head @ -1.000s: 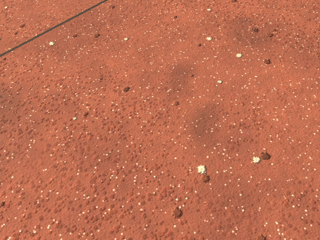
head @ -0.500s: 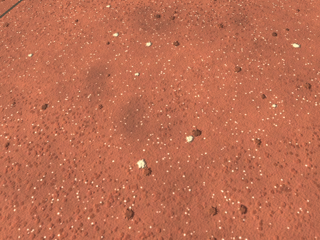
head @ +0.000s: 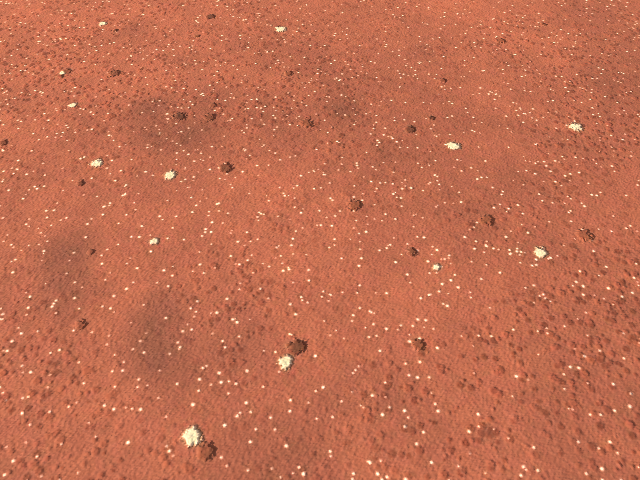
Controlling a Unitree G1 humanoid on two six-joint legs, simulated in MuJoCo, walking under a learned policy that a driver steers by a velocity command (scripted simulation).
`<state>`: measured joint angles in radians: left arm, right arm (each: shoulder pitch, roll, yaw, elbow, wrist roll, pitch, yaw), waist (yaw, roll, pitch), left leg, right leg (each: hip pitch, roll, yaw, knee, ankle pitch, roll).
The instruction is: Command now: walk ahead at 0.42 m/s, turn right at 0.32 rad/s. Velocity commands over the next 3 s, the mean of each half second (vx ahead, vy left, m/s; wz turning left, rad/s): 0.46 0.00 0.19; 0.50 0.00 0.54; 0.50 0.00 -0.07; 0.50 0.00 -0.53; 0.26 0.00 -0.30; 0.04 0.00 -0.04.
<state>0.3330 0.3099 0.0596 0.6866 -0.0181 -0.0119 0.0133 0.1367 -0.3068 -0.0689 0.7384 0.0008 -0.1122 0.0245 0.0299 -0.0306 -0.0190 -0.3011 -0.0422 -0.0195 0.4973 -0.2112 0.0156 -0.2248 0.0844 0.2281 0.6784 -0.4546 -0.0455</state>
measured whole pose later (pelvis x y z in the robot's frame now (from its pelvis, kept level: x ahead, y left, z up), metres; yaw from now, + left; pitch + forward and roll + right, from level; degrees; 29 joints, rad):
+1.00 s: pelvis +0.50 +0.09 -0.01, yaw +28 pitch +1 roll -1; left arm 0.23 0.31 0.05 0.75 -0.01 -0.10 -0.01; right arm 0.20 -0.31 -0.06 0.62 0.01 -0.04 0.04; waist 0.01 -0.01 0.09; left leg -0.40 -0.09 0.01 0.56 -0.17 0.10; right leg -0.38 -0.05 0.03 1.20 -0.40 0.01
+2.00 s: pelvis +1.06 +0.31 +0.00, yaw +4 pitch +1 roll +1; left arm 0.34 0.32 0.06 0.73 -0.03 -0.02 0.01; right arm 0.15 -0.27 -0.04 0.66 -0.01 -0.10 0.01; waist 0.03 -0.04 0.02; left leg -0.35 -0.03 0.01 0.51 -0.18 0.02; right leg -0.37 0.05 0.11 1.14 -0.43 -0.02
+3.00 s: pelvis +1.31 +0.31 +0.00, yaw -4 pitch -1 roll +0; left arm 0.17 0.24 0.05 0.94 0.01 0.01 0.03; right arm 0.20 -0.23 -0.01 0.93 -0.01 -0.02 -0.02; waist 0.00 0.00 0.03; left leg -0.17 0.02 0.00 0.52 -0.32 -0.01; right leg -0.25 0.00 0.02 0.50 -0.22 0.01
